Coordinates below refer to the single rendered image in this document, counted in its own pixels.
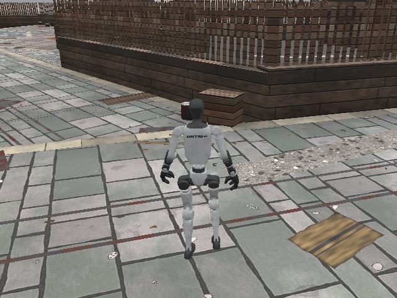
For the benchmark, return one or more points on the left robot upper arm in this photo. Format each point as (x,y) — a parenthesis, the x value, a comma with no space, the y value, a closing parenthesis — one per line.
(177,132)

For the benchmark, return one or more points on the right robot forearm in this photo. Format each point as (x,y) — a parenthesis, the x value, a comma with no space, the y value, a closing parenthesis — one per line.
(229,165)

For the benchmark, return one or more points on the right robot foot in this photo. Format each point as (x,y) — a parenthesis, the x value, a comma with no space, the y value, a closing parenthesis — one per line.
(216,244)

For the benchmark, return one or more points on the right robot shin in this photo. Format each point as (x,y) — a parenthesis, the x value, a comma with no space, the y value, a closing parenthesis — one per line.
(215,219)

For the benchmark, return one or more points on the left robot hand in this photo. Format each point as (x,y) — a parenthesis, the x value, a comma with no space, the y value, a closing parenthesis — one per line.
(168,174)

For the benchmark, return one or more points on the right robot upper arm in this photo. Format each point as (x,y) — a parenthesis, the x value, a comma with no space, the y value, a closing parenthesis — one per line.
(220,141)

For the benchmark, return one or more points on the right robot hand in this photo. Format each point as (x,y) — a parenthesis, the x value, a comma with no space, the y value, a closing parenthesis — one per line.
(234,181)

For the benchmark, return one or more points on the left robot forearm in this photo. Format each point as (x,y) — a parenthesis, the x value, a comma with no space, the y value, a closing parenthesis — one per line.
(166,164)

